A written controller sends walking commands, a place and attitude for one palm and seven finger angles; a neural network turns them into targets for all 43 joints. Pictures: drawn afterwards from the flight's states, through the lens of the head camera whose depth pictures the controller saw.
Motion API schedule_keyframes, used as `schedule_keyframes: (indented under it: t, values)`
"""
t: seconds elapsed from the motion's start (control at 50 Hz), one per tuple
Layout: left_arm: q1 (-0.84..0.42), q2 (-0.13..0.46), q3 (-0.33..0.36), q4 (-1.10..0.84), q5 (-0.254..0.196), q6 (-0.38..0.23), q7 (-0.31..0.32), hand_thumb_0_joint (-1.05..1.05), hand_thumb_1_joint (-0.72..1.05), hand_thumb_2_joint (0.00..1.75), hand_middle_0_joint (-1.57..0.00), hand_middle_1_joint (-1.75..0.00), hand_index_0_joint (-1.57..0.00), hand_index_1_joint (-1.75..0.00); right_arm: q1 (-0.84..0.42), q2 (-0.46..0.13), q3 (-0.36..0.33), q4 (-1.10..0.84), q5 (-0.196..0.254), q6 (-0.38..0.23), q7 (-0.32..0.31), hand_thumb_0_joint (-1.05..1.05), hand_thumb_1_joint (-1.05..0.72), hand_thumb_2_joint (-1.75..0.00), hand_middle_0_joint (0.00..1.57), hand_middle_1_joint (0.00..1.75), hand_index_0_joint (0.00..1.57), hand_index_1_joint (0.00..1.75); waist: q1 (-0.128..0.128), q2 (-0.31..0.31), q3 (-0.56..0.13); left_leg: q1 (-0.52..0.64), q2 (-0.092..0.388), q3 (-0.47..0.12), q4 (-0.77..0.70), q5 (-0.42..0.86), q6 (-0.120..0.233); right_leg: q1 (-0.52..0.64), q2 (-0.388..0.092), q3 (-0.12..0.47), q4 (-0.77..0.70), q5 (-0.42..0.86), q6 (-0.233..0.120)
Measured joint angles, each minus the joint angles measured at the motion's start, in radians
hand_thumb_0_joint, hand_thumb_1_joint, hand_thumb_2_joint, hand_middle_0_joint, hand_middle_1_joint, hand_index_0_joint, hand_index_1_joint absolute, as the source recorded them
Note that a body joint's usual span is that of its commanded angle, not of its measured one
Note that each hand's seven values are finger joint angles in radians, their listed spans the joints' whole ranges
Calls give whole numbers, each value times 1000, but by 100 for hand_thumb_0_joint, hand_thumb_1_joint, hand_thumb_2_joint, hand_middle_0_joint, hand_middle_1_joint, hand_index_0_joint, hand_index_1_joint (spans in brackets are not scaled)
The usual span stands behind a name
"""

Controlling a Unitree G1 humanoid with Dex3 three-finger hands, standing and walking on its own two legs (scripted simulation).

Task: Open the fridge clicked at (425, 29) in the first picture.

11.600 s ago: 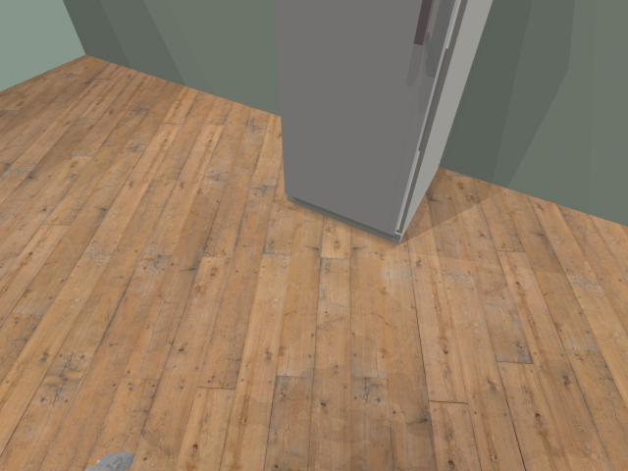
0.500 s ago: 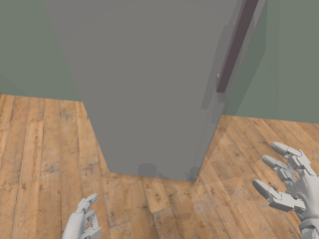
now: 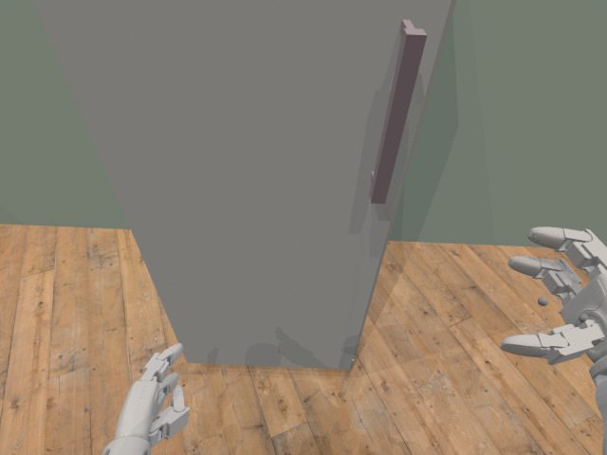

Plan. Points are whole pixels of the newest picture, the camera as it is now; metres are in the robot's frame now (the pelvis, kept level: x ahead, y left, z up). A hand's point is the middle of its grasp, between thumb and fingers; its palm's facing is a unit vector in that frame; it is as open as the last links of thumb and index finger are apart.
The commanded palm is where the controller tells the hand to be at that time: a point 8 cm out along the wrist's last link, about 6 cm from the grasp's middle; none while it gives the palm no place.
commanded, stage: raise the hand to about handle height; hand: right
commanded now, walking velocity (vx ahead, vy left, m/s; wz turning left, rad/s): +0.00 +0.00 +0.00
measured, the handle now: (390, 121) +0.51 -0.12 +0.22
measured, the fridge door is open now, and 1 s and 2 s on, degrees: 0 0 0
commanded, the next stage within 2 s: move the hooked fingers beside the handle in 0.86 s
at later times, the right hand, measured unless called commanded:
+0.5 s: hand (579, 240) +0.27 -0.27 +0.22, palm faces +0.10 +0.99 -0.07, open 14.0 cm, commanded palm +0.23 -0.31 +0.22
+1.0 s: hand (568, 245) +0.27 -0.26 +0.21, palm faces +0.11 +0.99 -0.06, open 14.0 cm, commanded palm +0.25 -0.30 +0.22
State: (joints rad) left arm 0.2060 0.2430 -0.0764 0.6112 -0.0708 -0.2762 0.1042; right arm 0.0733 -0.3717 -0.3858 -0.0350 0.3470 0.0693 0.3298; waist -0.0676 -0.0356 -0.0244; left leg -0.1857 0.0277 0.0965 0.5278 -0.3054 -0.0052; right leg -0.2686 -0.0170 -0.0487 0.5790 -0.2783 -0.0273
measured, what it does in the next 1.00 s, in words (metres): stands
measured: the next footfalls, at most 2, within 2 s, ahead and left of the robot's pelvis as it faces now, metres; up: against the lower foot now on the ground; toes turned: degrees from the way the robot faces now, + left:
none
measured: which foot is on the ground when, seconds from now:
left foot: down 0.00-1.00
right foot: down 0.00-1.00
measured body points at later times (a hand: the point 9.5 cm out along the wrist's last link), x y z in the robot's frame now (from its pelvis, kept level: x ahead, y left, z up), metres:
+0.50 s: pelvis -0.01 +0.01 +0.01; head -0.04 +0.04 +0.46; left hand +0.19 +0.23 -0.06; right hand +0.26 -0.32 +0.23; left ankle -0.01 +0.12 -0.73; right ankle +0.02 -0.10 -0.73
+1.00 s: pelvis +0.00 +0.01 +0.01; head -0.03 +0.04 +0.46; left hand +0.20 +0.23 -0.06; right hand +0.26 -0.32 +0.22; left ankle -0.01 +0.12 -0.73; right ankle +0.02 -0.10 -0.73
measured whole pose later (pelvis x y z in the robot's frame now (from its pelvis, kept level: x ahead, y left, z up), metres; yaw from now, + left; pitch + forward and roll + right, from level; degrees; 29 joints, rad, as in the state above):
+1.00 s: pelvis +0.00 +0.01 +0.01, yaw +0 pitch -4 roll +1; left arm 0.19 0.26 -0.09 0.62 -0.10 -0.19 0.10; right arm -0.17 -0.48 -0.47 0.07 0.34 0.30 0.39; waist -0.07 -0.06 -0.01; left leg -0.11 0.01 0.10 0.44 -0.26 0.01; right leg -0.18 -0.02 -0.04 0.47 -0.22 -0.01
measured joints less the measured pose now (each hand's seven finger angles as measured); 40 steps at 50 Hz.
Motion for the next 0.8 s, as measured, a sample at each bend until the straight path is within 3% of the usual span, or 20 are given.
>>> schedule_keyframes:
  t: [0.18,0.4,0.56,0.7,0.8]
  values:
    - [-16,-10,-28,6,-9,41,6,1,90,90,-20,-30,-21,-30,-118,-46,-38,23,-8,110,23,0,47,-31,30,118,30,118,-12,-12,15,59,-3,8,-64,34,5,57,2,7,-66,37,4]
    - [-4,12,-29,22,-26,76,5,2,90,90,-20,-30,-21,-30,-258,-121,-89,102,-12,205,58,-1,50,-30,30,120,30,120,-2,-25,18,86,-10,10,-101,56,14,89,-2,10,-112,66,13]
    - [-2,35,-10,8,-34,92,-9,2,90,90,-20,-30,-20,-30,-245,-123,-92,127,1,240,74,-1,50,-30,30,120,30,120,9,-33,8,68,-15,1,-88,52,18,78,-9,1,-106,64,17]
    - [-4,31,-2,6,-29,86,0,2,90,90,-20,-30,-20,-30,-223,-87,-93,78,-13,215,40,-1,50,-30,30,120,30,120,5,-22,20,76,-20,-1,-85,48,21,87,-13,0,-102,58,20]
    - [-7,22,-8,7,-30,83,4,2,90,90,-20,-30,-20,-30,-236,-95,-93,82,-15,218,40,-1,50,-30,30,120,30,120,2,-21,19,81,-20,1,-89,48,21,91,-12,3,-105,59,21]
